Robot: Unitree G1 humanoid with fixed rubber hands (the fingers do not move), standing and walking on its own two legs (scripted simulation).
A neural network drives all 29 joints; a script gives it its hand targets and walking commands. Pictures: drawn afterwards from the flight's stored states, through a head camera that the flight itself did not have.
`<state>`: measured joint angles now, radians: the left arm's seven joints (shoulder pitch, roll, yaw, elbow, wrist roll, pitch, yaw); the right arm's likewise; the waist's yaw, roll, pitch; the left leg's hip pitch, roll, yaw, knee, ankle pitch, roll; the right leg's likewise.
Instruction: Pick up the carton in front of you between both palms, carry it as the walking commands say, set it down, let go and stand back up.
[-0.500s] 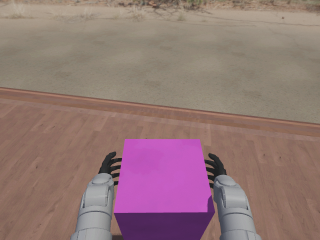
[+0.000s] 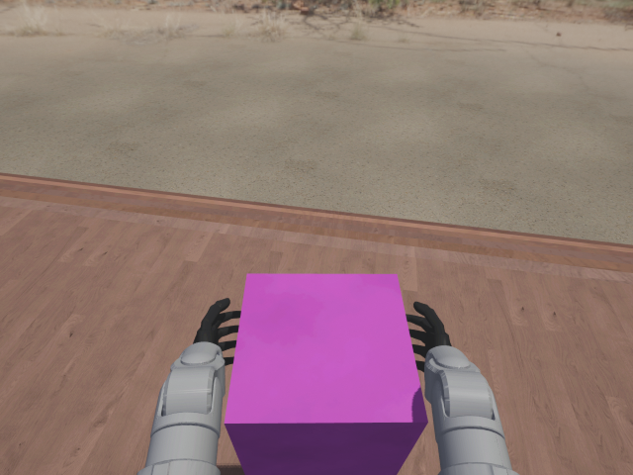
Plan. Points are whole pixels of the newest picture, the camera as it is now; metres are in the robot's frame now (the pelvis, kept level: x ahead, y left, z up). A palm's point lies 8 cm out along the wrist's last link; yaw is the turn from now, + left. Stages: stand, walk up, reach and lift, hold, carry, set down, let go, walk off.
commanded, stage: reach and lift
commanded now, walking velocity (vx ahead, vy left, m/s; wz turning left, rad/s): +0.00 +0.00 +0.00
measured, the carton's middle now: (321, 383) +0.29 +0.00 -0.04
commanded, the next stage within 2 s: hold in 0.28 s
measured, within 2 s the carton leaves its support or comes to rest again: neither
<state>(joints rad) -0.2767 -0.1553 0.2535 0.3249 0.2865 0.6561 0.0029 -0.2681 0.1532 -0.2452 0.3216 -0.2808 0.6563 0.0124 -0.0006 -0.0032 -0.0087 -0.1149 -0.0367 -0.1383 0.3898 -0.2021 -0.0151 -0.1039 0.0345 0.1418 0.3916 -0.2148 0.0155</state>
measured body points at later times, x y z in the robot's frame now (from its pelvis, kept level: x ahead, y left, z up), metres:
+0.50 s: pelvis +0.00 +0.00 +0.00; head -0.05 +0.00 +0.45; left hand +0.30 +0.15 +0.05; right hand +0.29 -0.15 +0.04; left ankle +0.01 +0.13 -0.74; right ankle +0.01 -0.13 -0.74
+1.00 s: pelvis +0.01 +0.00 -0.01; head -0.04 +0.00 +0.44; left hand +0.31 +0.15 +0.05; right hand +0.31 -0.16 +0.05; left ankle +0.01 +0.13 -0.74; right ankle +0.00 -0.14 -0.74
